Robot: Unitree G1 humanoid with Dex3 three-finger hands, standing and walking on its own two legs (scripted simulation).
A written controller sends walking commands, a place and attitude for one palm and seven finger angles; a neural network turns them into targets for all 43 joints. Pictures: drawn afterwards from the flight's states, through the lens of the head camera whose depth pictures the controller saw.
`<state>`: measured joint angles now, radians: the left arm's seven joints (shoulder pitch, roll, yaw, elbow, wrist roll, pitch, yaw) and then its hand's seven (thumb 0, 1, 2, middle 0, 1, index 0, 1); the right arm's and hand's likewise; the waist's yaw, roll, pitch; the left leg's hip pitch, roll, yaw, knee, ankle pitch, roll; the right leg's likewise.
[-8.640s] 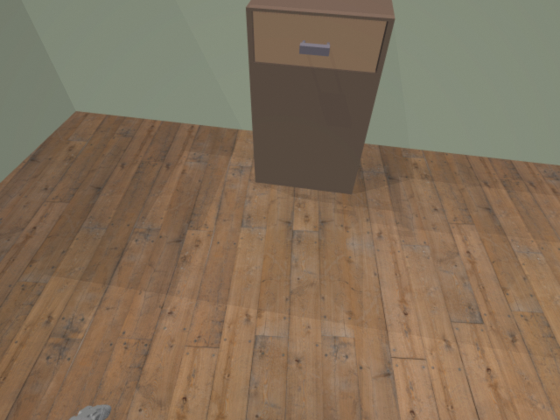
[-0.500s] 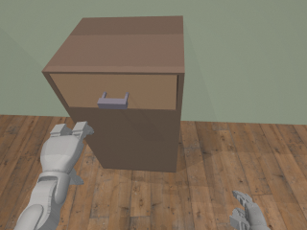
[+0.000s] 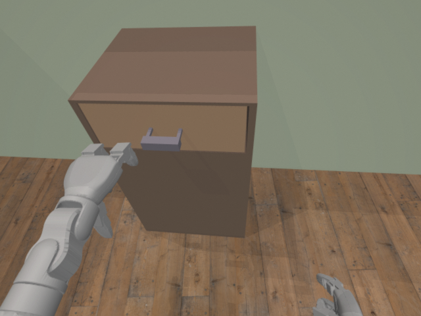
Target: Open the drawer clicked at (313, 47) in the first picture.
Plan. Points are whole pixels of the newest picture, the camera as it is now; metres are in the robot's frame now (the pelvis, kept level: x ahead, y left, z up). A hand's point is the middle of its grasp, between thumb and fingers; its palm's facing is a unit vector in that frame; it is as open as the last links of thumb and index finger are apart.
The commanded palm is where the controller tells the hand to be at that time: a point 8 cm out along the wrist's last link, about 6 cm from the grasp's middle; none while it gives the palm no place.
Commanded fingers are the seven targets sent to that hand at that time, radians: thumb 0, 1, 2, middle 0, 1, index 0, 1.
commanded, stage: raise the hand with hooked fingers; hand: left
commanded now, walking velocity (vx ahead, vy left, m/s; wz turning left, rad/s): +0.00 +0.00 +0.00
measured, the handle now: (163, 137) +0.55 +0.22 -0.03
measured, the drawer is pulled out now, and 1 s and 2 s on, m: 0.00 0.00 0.00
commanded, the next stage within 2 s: move the hooked fingers above the handle in 0.20 s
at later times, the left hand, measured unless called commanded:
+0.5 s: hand (113, 191) +0.31 +0.24 +0.07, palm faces -0.02 -0.05 -1.00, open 13.8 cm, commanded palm +0.30 +0.24 +0.13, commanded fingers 0.00 -0.50 0.30 -0.30 -1.20 -0.30 -1.20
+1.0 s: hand (128, 167) +0.38 +0.24 +0.05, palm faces -0.01 -0.03 -1.00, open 13.8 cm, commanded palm +0.37 +0.24 +0.11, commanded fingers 0.00 -0.50 0.30 -0.30 -1.20 -0.30 -1.20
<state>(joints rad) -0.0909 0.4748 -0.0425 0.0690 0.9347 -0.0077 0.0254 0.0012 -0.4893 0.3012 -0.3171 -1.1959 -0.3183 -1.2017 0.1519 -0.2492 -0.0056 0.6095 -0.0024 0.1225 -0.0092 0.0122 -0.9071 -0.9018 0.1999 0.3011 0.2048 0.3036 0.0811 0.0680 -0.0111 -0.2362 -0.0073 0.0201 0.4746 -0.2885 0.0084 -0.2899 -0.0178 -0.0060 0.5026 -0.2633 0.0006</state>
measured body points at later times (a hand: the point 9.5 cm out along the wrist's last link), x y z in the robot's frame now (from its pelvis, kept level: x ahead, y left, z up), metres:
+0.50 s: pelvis -0.01 -0.01 +0.00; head +0.01 -0.04 +0.45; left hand +0.31 +0.24 +0.12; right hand +0.18 -0.23 -0.11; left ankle -0.03 +0.11 -0.74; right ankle +0.00 -0.12 -0.74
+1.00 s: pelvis -0.01 +0.00 -0.01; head +0.04 -0.02 +0.44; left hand +0.38 +0.24 +0.11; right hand +0.10 -0.26 -0.14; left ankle -0.03 +0.11 -0.74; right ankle +0.00 -0.12 -0.74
